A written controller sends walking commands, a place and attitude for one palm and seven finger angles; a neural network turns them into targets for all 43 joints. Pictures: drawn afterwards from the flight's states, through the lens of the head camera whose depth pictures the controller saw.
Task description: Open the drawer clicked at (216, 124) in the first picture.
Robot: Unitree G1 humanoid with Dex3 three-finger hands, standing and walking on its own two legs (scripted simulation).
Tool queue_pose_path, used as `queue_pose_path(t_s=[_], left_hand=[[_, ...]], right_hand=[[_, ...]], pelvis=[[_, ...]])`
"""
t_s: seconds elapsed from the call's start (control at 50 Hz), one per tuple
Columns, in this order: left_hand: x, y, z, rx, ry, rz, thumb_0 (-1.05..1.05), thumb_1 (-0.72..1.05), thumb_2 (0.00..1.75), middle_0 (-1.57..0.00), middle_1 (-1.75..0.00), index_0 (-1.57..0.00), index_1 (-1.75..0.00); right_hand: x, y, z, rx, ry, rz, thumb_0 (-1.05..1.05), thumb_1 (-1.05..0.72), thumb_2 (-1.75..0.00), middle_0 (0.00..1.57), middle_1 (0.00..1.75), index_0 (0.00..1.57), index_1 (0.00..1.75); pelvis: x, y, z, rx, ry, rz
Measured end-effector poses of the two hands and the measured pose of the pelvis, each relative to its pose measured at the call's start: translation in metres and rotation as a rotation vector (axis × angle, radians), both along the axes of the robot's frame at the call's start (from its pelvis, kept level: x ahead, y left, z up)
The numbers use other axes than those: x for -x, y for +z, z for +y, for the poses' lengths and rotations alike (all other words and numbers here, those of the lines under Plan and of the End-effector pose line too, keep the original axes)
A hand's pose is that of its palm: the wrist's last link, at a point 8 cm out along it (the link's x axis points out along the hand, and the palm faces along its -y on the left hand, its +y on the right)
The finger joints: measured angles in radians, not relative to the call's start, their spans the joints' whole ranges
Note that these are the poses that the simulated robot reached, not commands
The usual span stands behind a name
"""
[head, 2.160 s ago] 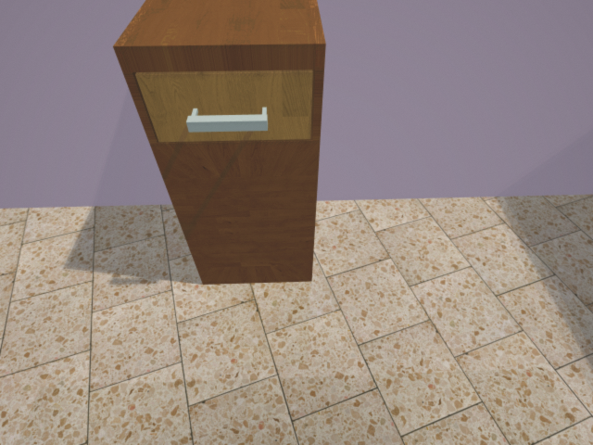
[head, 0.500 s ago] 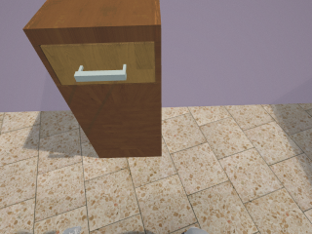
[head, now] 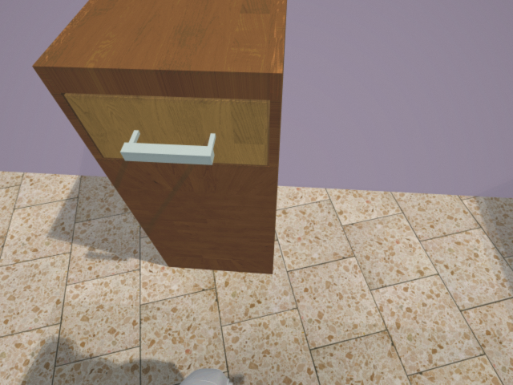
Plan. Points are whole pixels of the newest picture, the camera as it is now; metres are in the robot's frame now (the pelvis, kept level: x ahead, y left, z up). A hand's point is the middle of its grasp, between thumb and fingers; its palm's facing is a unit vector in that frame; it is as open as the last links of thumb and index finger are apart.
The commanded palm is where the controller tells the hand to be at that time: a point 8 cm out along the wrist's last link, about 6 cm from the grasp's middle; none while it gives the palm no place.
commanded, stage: come to a stop and stand still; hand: left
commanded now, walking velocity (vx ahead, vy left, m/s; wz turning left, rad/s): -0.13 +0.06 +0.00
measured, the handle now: (171, 145) +0.53 +0.23 +0.01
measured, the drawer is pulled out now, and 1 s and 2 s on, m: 0.00 0.00 0.00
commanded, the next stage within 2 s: look again from close up in 0.82 s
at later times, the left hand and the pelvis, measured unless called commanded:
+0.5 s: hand out of the picture +0.05 +0.17 -0.17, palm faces -0.01 -0.96 -0.26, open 7.3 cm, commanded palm none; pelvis -0.02 -0.02 -0.01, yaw +0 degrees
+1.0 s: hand out of the picture -0.02 +0.14 -0.18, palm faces +0.01 -0.98 -0.21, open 7.3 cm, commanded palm none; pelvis -0.02 -0.02 +0.00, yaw -1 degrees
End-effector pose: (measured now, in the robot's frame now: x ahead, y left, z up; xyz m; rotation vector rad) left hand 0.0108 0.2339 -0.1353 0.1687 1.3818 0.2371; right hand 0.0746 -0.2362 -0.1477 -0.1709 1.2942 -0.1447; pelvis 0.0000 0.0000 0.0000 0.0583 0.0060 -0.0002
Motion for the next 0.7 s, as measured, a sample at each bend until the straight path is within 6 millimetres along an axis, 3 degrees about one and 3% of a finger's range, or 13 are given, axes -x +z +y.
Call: queue_pose_path(t_s=[0.12, 0.2, 0.32, 0.4, 0.56, 0.7], left_hand=[[0.007, -0.005, 0.016, -0.002, 0.01, 0.046, 0.0, 0.91, 0.9, -0.2, -0.3, -0.21, -0.3], [0.001, -0.02, 0.029, -0.009, 0.001, 0.038, 0.0, 0.91, 0.9, -0.2, -0.3, -0.21, -0.3], [-0.021, -0.01, 0.025, -0.018, -0.013, -0.044, 0.0, 0.91, 0.9, -0.19, -0.3, -0.2, -0.3], [-0.03, -0.006, 0.01, -0.032, -0.063, -0.101, 0.0, 0.91, 0.9, -0.19, -0.3, -0.2, -0.3], [-0.032, -0.006, -0.031, 0.019, -0.101, -0.093, 0.0, 0.91, 0.9, -0.19, -0.3, -0.2, -0.3], [-0.028, -0.004, -0.04, 0.028, -0.076, -0.11, -0.01, 0.94, 0.9, -0.2, -0.3, -0.21, -0.3]], right_hand=[[-0.024, 0.003, 0.005, 0.02, 0.023, -0.041, 0.0, -0.91, -0.9, 0.2, 0.3, 0.19, 0.29], [-0.021, -0.002, 0.011, 0.04, 0.034, -0.063, 0.0, -0.91, -0.9, 0.2, 0.3, 0.19, 0.29], [0.016, -0.005, 0.015, 0.012, 0.041, 0.005, 0.0, -0.9, -0.9, 0.2, 0.3, 0.2, 0.29], [0.042, -0.015, 0.0, -0.014, -0.01, 0.032, 0.0, -0.92, -0.9, 0.2, 0.3, 0.2, 0.3], [0.094, -0.013, -0.025, -0.011, -0.085, 0.112, 0.0, -0.91, -0.9, 0.2, 0.3, 0.2, 0.29], [0.128, -0.006, -0.026, -0.01, -0.093, 0.194, 0.0, -0.91, -0.9, 0.2, 0.3, 0.19, 0.29]], pelvis=[[-0.002, -0.003, 0.011, 0.017, 0.003, -0.004], [-0.002, -0.015, 0.017, 0.042, -0.006, -0.009], [0.009, -0.009, 0.005, 0.049, 0.007, -0.009], [0.014, -0.013, -0.01, 0.027, -0.006, -0.005], [0.016, -0.008, -0.026, 0.05, 0.002, -0.028], [0.019, -0.004, -0.036, 0.055, -0.001, -0.04]])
